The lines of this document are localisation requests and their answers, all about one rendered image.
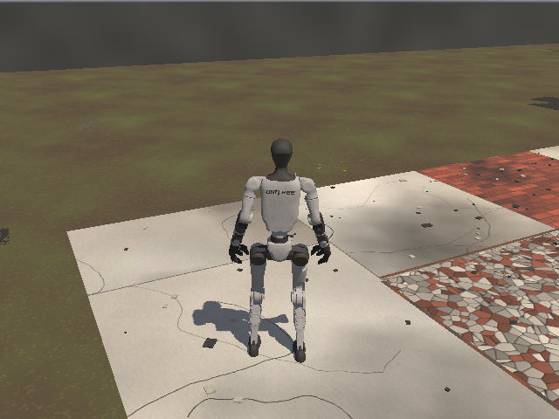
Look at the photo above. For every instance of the right robot upper arm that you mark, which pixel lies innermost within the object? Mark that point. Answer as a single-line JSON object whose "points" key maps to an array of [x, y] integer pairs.
{"points": [[307, 185]]}

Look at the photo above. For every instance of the right robot forearm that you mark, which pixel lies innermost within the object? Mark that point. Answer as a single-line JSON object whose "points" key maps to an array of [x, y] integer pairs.
{"points": [[321, 233]]}

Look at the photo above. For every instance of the left robot forearm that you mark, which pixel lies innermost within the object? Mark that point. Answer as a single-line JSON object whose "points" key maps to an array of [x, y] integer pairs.
{"points": [[238, 232]]}

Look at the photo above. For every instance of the right robot shin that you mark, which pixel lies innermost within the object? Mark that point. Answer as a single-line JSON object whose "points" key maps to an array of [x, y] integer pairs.
{"points": [[299, 320]]}

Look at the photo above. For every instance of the right robot hand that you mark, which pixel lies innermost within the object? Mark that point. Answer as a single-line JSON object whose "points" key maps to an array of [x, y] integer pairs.
{"points": [[326, 251]]}

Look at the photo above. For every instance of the left robot upper arm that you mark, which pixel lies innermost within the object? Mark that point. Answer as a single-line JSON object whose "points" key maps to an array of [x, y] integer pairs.
{"points": [[253, 184]]}

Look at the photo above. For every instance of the left robot hand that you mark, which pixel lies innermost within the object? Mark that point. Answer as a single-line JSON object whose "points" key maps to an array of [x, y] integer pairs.
{"points": [[237, 250]]}

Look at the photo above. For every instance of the robot shin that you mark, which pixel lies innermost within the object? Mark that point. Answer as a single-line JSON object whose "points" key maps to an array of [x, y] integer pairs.
{"points": [[254, 317], [299, 320]]}

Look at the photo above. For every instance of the left robot shin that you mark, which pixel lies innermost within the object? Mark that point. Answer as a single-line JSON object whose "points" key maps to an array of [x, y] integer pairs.
{"points": [[254, 317]]}

